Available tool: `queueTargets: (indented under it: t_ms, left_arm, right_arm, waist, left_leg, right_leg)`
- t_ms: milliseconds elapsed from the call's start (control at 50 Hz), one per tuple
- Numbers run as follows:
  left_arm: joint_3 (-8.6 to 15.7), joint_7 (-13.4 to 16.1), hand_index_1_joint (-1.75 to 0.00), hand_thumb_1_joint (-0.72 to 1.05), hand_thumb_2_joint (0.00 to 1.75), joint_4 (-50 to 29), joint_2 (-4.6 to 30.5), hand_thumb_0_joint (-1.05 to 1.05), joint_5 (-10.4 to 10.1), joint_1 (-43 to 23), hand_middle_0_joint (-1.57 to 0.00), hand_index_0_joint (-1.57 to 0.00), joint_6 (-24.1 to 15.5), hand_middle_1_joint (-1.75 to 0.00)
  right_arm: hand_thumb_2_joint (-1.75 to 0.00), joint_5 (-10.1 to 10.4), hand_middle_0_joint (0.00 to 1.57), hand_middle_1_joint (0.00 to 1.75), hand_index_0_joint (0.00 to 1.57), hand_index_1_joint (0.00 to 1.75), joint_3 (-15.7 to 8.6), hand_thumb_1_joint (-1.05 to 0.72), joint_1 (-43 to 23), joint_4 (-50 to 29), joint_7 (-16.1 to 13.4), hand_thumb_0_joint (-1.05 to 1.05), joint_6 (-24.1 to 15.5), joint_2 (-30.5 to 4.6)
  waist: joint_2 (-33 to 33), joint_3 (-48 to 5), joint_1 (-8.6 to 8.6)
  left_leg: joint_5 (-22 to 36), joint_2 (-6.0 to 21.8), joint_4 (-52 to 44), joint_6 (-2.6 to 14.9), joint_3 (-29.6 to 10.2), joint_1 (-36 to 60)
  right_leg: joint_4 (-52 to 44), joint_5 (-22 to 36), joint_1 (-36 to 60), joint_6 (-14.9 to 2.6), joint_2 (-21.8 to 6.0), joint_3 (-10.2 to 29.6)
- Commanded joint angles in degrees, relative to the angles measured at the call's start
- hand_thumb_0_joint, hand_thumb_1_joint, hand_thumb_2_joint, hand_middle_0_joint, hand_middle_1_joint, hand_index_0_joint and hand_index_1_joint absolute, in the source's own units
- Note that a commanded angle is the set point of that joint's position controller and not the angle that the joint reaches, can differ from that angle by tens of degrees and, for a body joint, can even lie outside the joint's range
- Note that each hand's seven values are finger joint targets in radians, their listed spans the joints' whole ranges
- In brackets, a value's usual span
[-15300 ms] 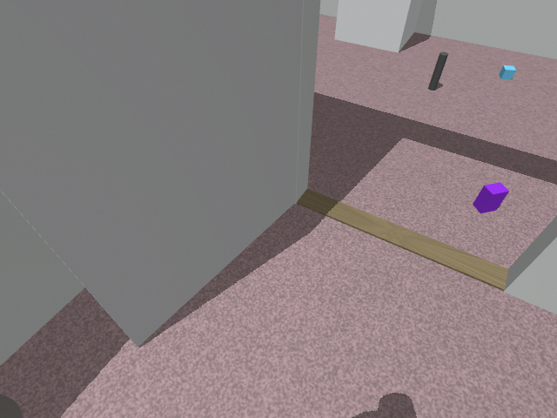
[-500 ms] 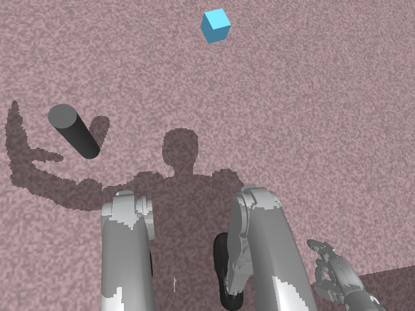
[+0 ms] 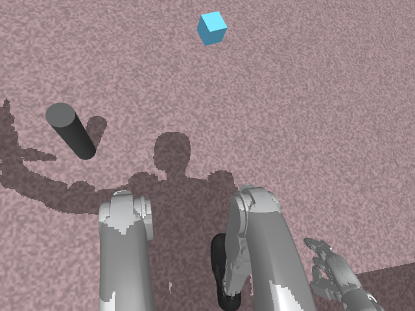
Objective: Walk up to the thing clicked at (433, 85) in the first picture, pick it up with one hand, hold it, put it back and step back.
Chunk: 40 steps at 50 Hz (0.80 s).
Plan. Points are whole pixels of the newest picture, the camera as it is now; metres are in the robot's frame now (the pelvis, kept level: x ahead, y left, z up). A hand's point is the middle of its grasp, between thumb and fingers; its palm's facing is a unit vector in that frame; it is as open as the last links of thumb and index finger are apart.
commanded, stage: go down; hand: left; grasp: from above
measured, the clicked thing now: (75, 136) +0.48 +0.29 -0.25
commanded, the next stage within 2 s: approach in 0.16 s
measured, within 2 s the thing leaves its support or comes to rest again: neither
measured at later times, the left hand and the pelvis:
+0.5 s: hand out of the picture +0.37 +0.46 -0.01, palm faces +0.28 -0.96 +0.00, open 17.3 cm; pelvis +0.00 +0.00 -0.01, yaw -1 degrees
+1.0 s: hand (42, 159) +0.41 +0.34 -0.22, palm faces +0.19 -0.98 +0.08, open 17.5 cm; pelvis -0.01 +0.00 -0.08, yaw -6 degrees
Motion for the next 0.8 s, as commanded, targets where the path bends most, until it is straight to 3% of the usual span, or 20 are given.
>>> queueTargets:
  t_ms: [0,20,80,100,180,240,260,380,400,460,500,580,680,700,740,760,780]
  left_arm:
    - [3.82,0.39,-0.06,-0.41,0.10,-10.77,26.31,0.00,-2.36,-10.22,-0.06,-0.02,-3.45,-0.03]
    - [3.71,0.25,-0.05,-0.41,0.09,-11.85,26.56,0.00,-2.55,-10.17,-0.06,-0.02,-3.66,-0.02]
    - [2.74,-0.11,-0.05,-0.40,0.09,-10.56,25.14,0.00,-2.58,-9.39,-0.06,-0.02,-3.25,-0.02]
    - [3.12,-0.28,-0.06,-0.39,0.10,-8.87,24.37,0.00,-2.78,-8.21,-0.05,-0.02,-3.06,-0.03]
    - [4.56,-0.45,-0.04,-0.39,0.09,-13.37,27.62,0.00,-3.57,-10.98,-0.06,-0.02,-3.87,-0.01]
    - [4.52,-0.63,-0.13,-0.42,0.15,-13.35,26.25,0.00,-3.94,-9.94,-0.07,-0.02,-3.77,-0.08]
    - [5.10,-0.63,-0.08,-0.49,0.07,-12.72,26.51,0.00,-3.97,-9.30,-0.08,-0.03,-3.80,-0.04]
    - [0.83,-0.81,-0.09,-0.51,0.08,-3.43,18.71,0.00,-4.38,-7.00,-0.07,-0.03,-5.56,-0.05]
    - [-0.34,-0.79,-0.08,-0.51,0.08,-3.31,17.54,0.00,-4.79,-8.52,-0.07,-0.02,-6.35,-0.04]
    - [-1.57,-0.41,-0.07,-0.50,0.08,-1.30,15.78,0.00,-5.61,-10.12,-0.06,-0.02,-8.48,-0.04]
    - [-2.49,0.37,-0.08,-0.50,0.08,-0.99,16.15,0.00,-5.09,-11.98,-0.06,-0.02,-10.52,-0.04]
    - [-0.93,3.00,-0.08,-0.51,0.08,-0.84,19.74,0.00,-2.83,-13.29,-0.07,-0.03,-15.12,-0.05]
    - [0.70,5.91,-0.09,-0.52,0.09,-1.26,21.38,0.00,-1.37,-11.30,-0.07,-0.03,-20.91,-0.06]
    - [-0.33,6.01,-0.10,-0.50,0.10,-0.02,18.95,0.00,-1.42,-10.05,-0.07,-0.03,-21.76,-0.06]
    - [-0.68,6.55,-0.09,-0.50,0.10,0.57,17.78,0.00,-1.63,-8.52,-0.06,-0.03,-23.53,-0.07]
    - [0.24,7.01,-0.10,-0.53,0.09,1.64,18.81,0.00,-1.52,-7.34,-0.06,-0.03,-24.21,-0.07]
    - [-0.57,7.27,-0.09,-0.53,0.09,0.97,18.06,0.00,-1.92,-8.97,-0.07,-0.03,-25.10,-0.06]
  right_arm:
    - [-0.91,0.13,0.20,0.30,0.20,0.30,-5.00,-0.91,7.35,-2.70,-1.37,0.00,-1.13,-14.56]
    - [-0.91,0.23,0.20,0.30,0.20,0.30,-5.18,-0.91,6.86,-2.77,-1.40,0.00,-1.20,-14.88]
    - [-0.91,0.26,0.20,0.30,0.20,0.30,-5.18,-0.91,6.94,-2.81,-1.37,0.00,-1.16,-14.78]
    - [-0.91,0.26,0.20,0.30,0.20,0.30,-5.13,-0.91,7.16,-2.83,-1.41,0.00,-1.16,-14.84]
    - [-0.91,0.20,0.20,0.30,0.20,0.30,-5.08,-0.91,7.22,-2.71,-1.53,0.00,-1.29,-15.18]
    - [-0.91,0.28,0.20,0.30,0.20,0.30,-5.05,-0.92,7.20,-2.66,-1.59,0.00,-1.39,-14.85]
    - [-0.90,0.31,0.20,0.30,0.20,0.30,-4.94,-0.90,7.40,-2.66,-1.49,0.00,-1.39,-14.74]
    - [-0.90,-0.64,0.20,0.30,0.20,0.30,-4.16,-0.89,6.51,-2.21,-1.18,0.00,-1.54,-14.86]
    - [-0.90,-0.75,0.20,0.30,0.20,0.30,-3.99,-0.89,6.00,-2.41,-0.96,0.00,-1.57,-14.86]
    - [-0.90,-1.15,0.20,0.30,0.20,0.30,-3.40,-0.88,5.38,-2.94,-0.41,0.00,-1.81,-15.44]
    - [-0.90,-1.71,0.20,0.30,0.20,0.30,-2.96,-0.88,4.48,-3.08,-0.20,0.00,-1.78,-15.83]
    - [-0.90,-3.78,0.20,0.30,0.20,0.30,-1.75,-0.88,3.42,-2.71,0.44,0.00,-1.14,-16.73]
    - [-0.90,-6.67,0.20,0.30,0.20,0.30,0.37,-0.90,0.77,-3.26,1.50,0.00,0.88,-17.21]
    - [-0.90,-7.15,0.20,0.30,0.20,0.30,0.66,-0.90,-0.13,-3.70,1.69,0.00,1.27,-17.52]
    - [-0.90,-7.94,0.20,0.30,0.20,0.30,1.43,-0.90,-1.75,-3.77,1.90,0.00,1.98,-18.20]
    - [-0.91,-8.43,0.20,0.30,0.20,0.30,2.00,-0.91,-1.89,-3.77,2.01,0.00,2.31,-18.60]
    - [-0.91,-8.77,0.20,0.30,0.20,0.30,2.46,-0.91,-2.58,-4.12,2.11,0.00,2.59,-18.83]
  waist:
    - [20.00,-34.37,2.10]
    - [20.43,-34.35,2.65]
    - [20.47,-33.70,1.99]
    - [19.60,-33.37,2.06]
    - [21.70,-36.20,2.46]
    - [20.97,-35.85,2.28]
    - [19.90,-35.52,2.37]
    - [15.24,-28.60,-0.46]
    - [13.95,-27.73,-1.52]
    - [13.50,-27.51,-2.45]
    - [13.68,-27.40,-2.79]
    - [18.05,-28.95,-1.83]
    - [22.98,-29.68,-1.60]
    - [22.79,-29.50,-1.94]
    - [24.20,-28.24,-2.36]
    - [24.91,-27.96,-3.08]
    - [24.82,-27.38,-3.42]
  left_leg:
    - [5.43,0.60,-19.11,0.09,1.07,30.60]
    - [4.61,0.55,-19.26,0.19,1.30,30.06]
    - [4.62,0.60,-19.32,0.13,1.26,30.08]
    - [5.32,0.63,-19.13,0.08,1.03,30.49]
    - [6.85,0.55,-18.37,0.02,1.53,31.63]
    - [7.57,0.49,-18.40,0.07,1.65,31.38]
    - [7.55,0.40,-18.40,0.14,1.67,30.54]
    - [7.11,0.65,-14.94,0.41,1.55,25.21]
    - [5.91,0.71,-14.13,0.59,1.65,23.51]
    - [3.49,0.89,-12.97,0.58,1.11,22.86]
    - [2.27,1.14,-12.05,0.53,0.77,22.43]
    - [6.90,1.61,-9.66,-0.55,0.33,25.96]
    - [9.80,2.13,-7.38,-1.32,0.14,27.71]
    - [10.32,2.30,-6.79,-1.40,-0.19,28.30]
    - [11.26,2.54,-6.35,-1.82,-0.86,28.90]
    - [12.45,2.73,-6.25,-2.14,-1.39,29.36]
    - [11.68,2.89,-5.49,-2.06,-1.59,28.89]
  right_leg:
    - [-10.91,5.02,12.04,-3.45,1.74,-1.21]
    - [-10.79,4.45,11.91,-3.50,1.78,-1.21]
    - [-10.74,4.43,11.18,-3.56,1.82,-1.23]
    - [-10.66,5.01,10.83,-3.54,1.86,-1.35]
    - [-10.61,6.09,12.50,-3.50,1.81,-1.12]
    - [-10.55,6.42,12.65,-3.50,1.86,-1.24]
    - [-10.81,6.16,12.93,-3.49,1.94,-1.21]
    - [-9.96,6.43,10.91,-3.37,2.36,-1.95]
    - [-10.13,5.76,11.17,-3.17,2.46,-2.04]
    - [-9.44,4.11,10.41,-3.09,2.73,-2.77]
    - [-8.38,3.23,9.93,-3.02,2.85,-3.13]
    - [-4.58,6.46,8.91,-3.30,2.94,-3.62]
    - [-1.85,8.47,10.57,-3.40,3.39,-4.51]
    - [-1.39,8.92,10.23,-3.28,3.53,-4.97]
    - [-0.07,9.47,9.25,-3.35,3.60,-5.78]
    - [0.72,10.33,9.69,-3.35,3.64,-6.38]
    - [0.78,10.04,9.54,-3.22,3.77,-6.52]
